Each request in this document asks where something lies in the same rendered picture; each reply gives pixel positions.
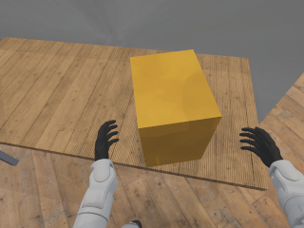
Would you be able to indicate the left robot hand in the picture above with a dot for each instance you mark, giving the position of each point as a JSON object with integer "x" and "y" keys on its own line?
{"x": 102, "y": 144}

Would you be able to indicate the right robot hand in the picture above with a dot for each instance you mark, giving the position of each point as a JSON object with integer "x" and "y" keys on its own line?
{"x": 264, "y": 146}

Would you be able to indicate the robot left forearm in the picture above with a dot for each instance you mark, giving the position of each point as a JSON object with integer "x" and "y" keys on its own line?
{"x": 97, "y": 202}

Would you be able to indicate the table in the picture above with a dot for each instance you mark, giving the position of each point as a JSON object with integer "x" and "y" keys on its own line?
{"x": 54, "y": 97}

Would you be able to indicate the carton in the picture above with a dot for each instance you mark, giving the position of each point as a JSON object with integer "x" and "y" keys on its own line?
{"x": 176, "y": 111}

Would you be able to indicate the robot right forearm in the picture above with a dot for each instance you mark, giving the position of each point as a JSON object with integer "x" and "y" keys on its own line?
{"x": 289, "y": 184}

